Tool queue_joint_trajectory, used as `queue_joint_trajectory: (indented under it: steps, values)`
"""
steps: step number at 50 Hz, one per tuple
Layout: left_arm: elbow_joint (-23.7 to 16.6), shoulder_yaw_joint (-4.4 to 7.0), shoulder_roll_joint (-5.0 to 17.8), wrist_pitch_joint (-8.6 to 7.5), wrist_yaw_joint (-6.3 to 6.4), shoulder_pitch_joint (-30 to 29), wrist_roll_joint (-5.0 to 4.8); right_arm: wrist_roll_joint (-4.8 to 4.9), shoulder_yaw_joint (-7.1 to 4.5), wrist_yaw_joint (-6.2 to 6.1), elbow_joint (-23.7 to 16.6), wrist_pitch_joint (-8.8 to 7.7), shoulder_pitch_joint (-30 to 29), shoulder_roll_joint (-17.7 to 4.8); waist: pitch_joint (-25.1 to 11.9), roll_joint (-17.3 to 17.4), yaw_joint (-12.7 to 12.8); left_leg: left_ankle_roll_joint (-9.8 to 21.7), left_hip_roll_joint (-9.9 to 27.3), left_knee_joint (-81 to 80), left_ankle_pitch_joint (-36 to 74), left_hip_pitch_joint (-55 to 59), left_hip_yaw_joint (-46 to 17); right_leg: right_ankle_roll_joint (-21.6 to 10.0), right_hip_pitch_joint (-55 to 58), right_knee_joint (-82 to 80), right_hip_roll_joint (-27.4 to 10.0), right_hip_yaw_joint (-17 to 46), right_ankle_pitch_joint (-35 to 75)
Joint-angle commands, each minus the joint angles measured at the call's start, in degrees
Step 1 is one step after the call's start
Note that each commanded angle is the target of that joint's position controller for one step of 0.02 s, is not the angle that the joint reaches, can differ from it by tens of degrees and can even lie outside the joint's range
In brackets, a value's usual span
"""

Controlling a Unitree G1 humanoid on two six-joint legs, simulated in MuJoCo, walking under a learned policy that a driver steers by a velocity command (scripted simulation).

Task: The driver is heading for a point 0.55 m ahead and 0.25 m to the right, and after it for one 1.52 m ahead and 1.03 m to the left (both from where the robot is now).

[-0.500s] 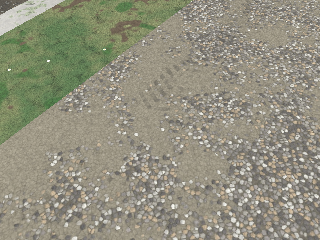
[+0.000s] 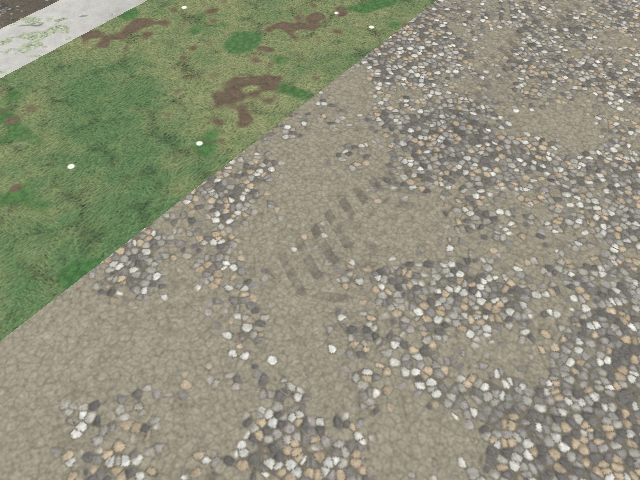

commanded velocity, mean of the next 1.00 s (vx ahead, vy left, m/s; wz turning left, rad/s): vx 0.23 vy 0.00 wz -0.49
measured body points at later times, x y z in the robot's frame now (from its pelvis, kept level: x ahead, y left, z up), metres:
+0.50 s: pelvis +0.22 -0.05 -0.01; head +0.27 -0.07 +0.44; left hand +0.44 +0.18 -0.11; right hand +0.27 -0.34 -0.14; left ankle +0.14 +0.11 -0.63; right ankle +0.31 -0.13 -0.73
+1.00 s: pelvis +0.33 -0.03 +0.01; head +0.35 -0.01 +0.46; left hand +0.61 +0.13 -0.09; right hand +0.25 -0.33 -0.09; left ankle +0.38 +0.08 -0.73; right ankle +0.29 -0.15 -0.68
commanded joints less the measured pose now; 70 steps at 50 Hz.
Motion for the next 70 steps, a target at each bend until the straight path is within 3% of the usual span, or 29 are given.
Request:
queue_joint_trajectory:
  steps: [1,7,12,15,18,19,20,21,22,23,24,25,28,33,39,43,44,45,46,47,48,51,57,63,65,67,68,69,70]
  values:
    - [-3.2,1.64,4.5,0.23,0.41,1.1,-0.17,-0.98,-0.9,-0.13,-1.2,-1.03,2.2,-4.4,-4.4,6.4,-0.4,8.5,15.8,-17.2,2.9,13.3,-17.0,-0.5,-12.4,0.1,-6.4,3.8,5.9]
    - [-5.3,1.98,3.2,1.86,0.27,-4.3,0.35,-1.14,-1.71,-1.9,1.0,-1.39,5.2,-7.2,0.0,4.4,-0.6,7.8,15.1,-21.5,10.3,13.1,-5.5,1.2,-19.7,-11.9,-5.5,5.7,19.8]
    - [-9.6,0.77,0.7,1.39,-1.53,-13.7,1.68,-0.71,-1.42,-3.68,1.1,-0.01,5.7,-8.4,1.3,4.4,-2.9,4.8,12.7,-17.1,29.3,12.6,5.4,1.7,-12.3,-28.1,-2.6,-3.1,30.6]
    - [-12.0,1.08,1.9,1.93,-2.8,-14.4,1.52,0.24,-1.9,-4.32,1.4,1.87,6.8,-9.9,0.0,5.4,-2.7,4.4,15.4,-11.2,34.6,20.1,5.8,0.5,-13.0,-31.4,-1.2,-4.4,24.6]
    - [-11.9,2.91,6.2,1.96,-3.82,-6.5,1.53,1.17,-2.75,-5.19,-0.4,3.62,3.8,-11.6,-4.5,6.7,2.2,2.2,15.8,2.8,45.6,22.7,5.9,-2.6,-4.3,-34.3,2.8,-6.8,17.0]
    - [-10.4,4.27,8.9,1.68,-3.47,-0.1,1.53,1.19,-2.61,-5.22,-1.1,4.0,3.0,-11.1,-7.6,4.5,5.4,-0.1,12.7,13.6,41.0,20.5,7.2,-4.3,4.4,-40.3,4.7,-6.6,23.5]
    - [-10.7,5.63,14.2,1.86,-2.05,3.2,2.02,-0.51,-1.73,-4.76,-2.4,3.57,5.6,-8.9,-13.1,-4.6,5.5,-3.8,8.6,30.6,18.8,8.1,7.6,-8.3,19.1,-39.3,-4.4,6.3,47.5]
    - [-12.5,5.52,18.0,2.01,-1.43,0.3,2.97,-2.69,0.21,-3.55,-3.8,2.64,12.4,-2.5,-20.4,-14.2,-1.4,-7.6,-3.1,50.9,-33.0,-12.2,1.2,-21.2,36.2,-36.7,-18.9,31.1,70.0]
    - [-13.9,4.76,14.4,2.4,-1.74,1.4,2.75,-0.76,-0.47,-2.45,-3.5,1.75,10.5,-7.1,-28.4,-7.0,2.7,-6.5,-1.6,55.9,-32.0,-14.3,-10.0,-23.2,36.4,-41.0,-19.4,33.8,58.1]
    - [-15.3,4.14,11.8,2.48,-1.72,-3.2,2.2,1.11,-0.98,-2.3,-5.0,1.73,5.3,-8.5,-21.2,-3.5,2.6,-5.5,0.6,54.4,-26.5,-18.0,-9.8,-20.2,30.4,-43.0,-16.4,27.3,48.3]
    - [-15.7,3.61,9.6,2.82,-1.4,-6.6,1.12,0.79,-1.11,-2.99,-5.1,2.2,2.9,-8.3,-14.4,1.5,1.4,-5.5,2.9,49.8,-21.7,-18.7,-8.9,-16.5,22.3,-45.1,-13.1,22.0,39.8]
    - [-16.2,3.14,8.2,3.26,-1.01,-8.7,0.89,-0.07,-1.51,-3.8,-5.1,3.06,1.8,-8.9,-10.5,2.2,0.2,-5.6,4.3,45.3,-18.8,-16.8,-8.8,-14.6,14.7,-46.8,-11.1,19.5,33.9]
    - [-17.3,3.41,9.3,3.82,-0.35,-9.5,2.5,-0.72,-1.74,-4.47,-5.8,4.79,3.2,-7.6,-9.0,-2.2,-2.2,-6.0,3.4,37.3,-15.0,-10.0,-8.1,-13.3,4.7,-49.2,-7.4,16.8,30.7]
    - [-18.7,4.01,11.1,4.9,1.29,-8.6,1.48,-0.69,-1.57,-5.27,-7.3,5.45,0.4,-7.1,-10.9,-3.9,-0.9,-8.1,2.3,26.6,-9.6,-10.8,-9.6,-11.3,5.7,-48.8,-5.9,18.9,19.1]
    - [-19.9,3.96,10.8,6.3,1.88,-8.5,1.74,-0.08,-1.56,-4.55,-9.1,4.24,-2.7,-7.4,-8.7,-7.2,0.9,-8.0,0.6,15.7,-9.1,-7.5,-10.5,-9.6,5.9,-48.2,-4.5,24.3,9.3]
    - [-21.0,3.38,9.9,7.0,1.88,-9.6,0.97,0.87,-2.08,-3.16,-8.3,2.88,2.3,-8.0,-8.6,-7.7,-2.3,-4.8,-0.2,-1.0,-6.3,6.4,-7.6,-7.3,1.0,-47.1,-1.6,26.8,-6.9]
    - [-21.1,2.85,8.2,6.98,1.97,-9.0,0.83,0.56,-2.82,-3.16,-7.5,2.69,5.7,-10.0,-8.1,-4.7,-3.6,-2.5,4.7,-5.8,-7.2,14.4,-10.5,-4.7,-5.8,-42.2,1.5,24.1,-11.7]
    - [-21.7,1.94,4.2,6.73,1.91,-8.1,0.64,-0.84,-3.63,-3.47,-7.1,2.79,9.6,-14.0,-9.6,6.7,-3.4,2.5,17.5,-9.5,-17.7,21.7,-23.6,-1.2,-15.2,-26.2,8.0,12.9,-14.3]
    - [-24.6,2.35,6.2,5.44,1.4,-10.5,0.49,-2.67,-4.29,-2.82,-7.1,2.52,9.6,-16.8,-4.4,17.6,-3.0,8.7,24.3,-16.2,-26.9,18.3,-40.4,-0.6,-26.4,-17.0,9.8,7.8,-10.5]
    - [-24.4,3.21,10.0,4.71,0.98,-10.7,1.14,-2.17,-3.81,-3.0,-9.0,1.95,5.3,-14.1,-1.2,14.7,-1.8,9.1,24.2,-16.1,-28.7,16.5,-38.3,0.2,-28.2,-11.1,5.3,8.7,-5.1]
    - [-23.0,3.75,11.0,4.68,0.59,-9.3,1.26,-0.9,-3.22,-3.54,-9.8,1.84,3.2,-11.4,-0.6,12.5,-1.3,6.6,21.1,-15.9,-26.4,16.4,-32.2,1.2,-28.1,-8.7,4.3,7.7,-0.7]
    - [-21.8,3.26,7.8,4.61,-0.37,-8.3,1.19,-0.2,-2.33,-4.26,-9.8,1.76,5.1,-9.5,-0.2,9.8,-2.4,3.9,17.0,-16.9,-16.5,16.8,-21.0,3.6,-27.9,-1.8,2.0,4.1,7.1]
    - [-25.1,2.09,4.9,3.78,-1.52,-14.2,0.5,-0.7,-2.69,-3.5,-9.2,1.09,10.4,-10.8,1.5,9.4,-5.5,5.0,16.6,-18.9,-5.0,18.7,-9.2,5.3,-27.0,-11.0,-1.0,1.2,15.3]
    - [-26.9,0.83,2.9,3.21,-3.26,-18.3,0.2,1.2,-3.39,-2.31,-7.4,1.48,13.0,-13.2,3.9,9.0,-6.3,4.8,18.2,-18.3,-0.2,16.1,-3.2,2.1,-14.3,-27.1,-0.7,-3.8,12.5]
    - [-26.8,1.3,4.3,2.78,-3.43,-16.7,0.25,2.22,-3.56,-1.75,-6.4,2.03,13.2,-14.4,3.9,9.8,-3.9,5.2,19.5,-15.7,8.4,16.4,-4.2,-0.4,-8.0,-31.7,1.2,-5.5,8.8]
    - [-22.4,3.94,8.7,2.47,-2.76,-2.7,0.48,2.71,-2.79,-1.62,-5.6,2.18,12.5,-13.4,-4.3,7.3,4.6,2.8,15.7,1.2,29.4,13.3,0.3,-3.6,13.6,-39.1,4.6,-7.5,14.2]
    - [-20.6,5.24,12.2,2.79,-1.79,7.4,1.23,1.52,-1.38,-1.47,-6.5,1.67,12.5,-10.3,-12.9,3.2,9.3,0.2,13.2,17.7,17.8,1.4,1.5,-6.1,32.3,-36.7,-3.6,1.7,14.1]
    - [-20.3,5.89,19.2,2.7,-1.09,9.7,2.02,0.25,0.93,-1.1,-9.4,0.4,16.1,-3.1,-20.7,-15.0,5.7,-3.6,3.0,39.5,-22.7,-19.4,-0.5,-14.8,46.4,-42.8,-21.5,31.0,7.0]
    - [-20.5,4.67,14.4,1.96,-1.2,10.5,2.47,2.23,-0.69,-1.27,-8.6,-0.73,12.4,-9.1,-22.6,-9.3,8.8,-3.4,2.7,47.9,-24.7,-22.9,-11.0,-15.3,42.1,-48.1,-22.6,37.4,5.1]
Velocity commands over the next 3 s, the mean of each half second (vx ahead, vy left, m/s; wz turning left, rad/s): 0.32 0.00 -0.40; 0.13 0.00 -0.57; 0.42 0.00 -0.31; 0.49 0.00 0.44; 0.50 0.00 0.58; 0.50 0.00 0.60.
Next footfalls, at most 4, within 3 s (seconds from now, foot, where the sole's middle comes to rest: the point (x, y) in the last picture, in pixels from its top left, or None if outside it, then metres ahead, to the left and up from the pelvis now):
0.40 right None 0.35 -0.14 -0.77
0.88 left None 0.42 0.06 -0.77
1.36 right None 0.42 -0.33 -0.77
1.88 left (467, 333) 0.81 -0.33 -0.77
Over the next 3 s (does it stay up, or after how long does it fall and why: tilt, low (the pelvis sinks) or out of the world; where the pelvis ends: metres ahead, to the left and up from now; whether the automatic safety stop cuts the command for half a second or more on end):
stays up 1.20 -0.44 -0.01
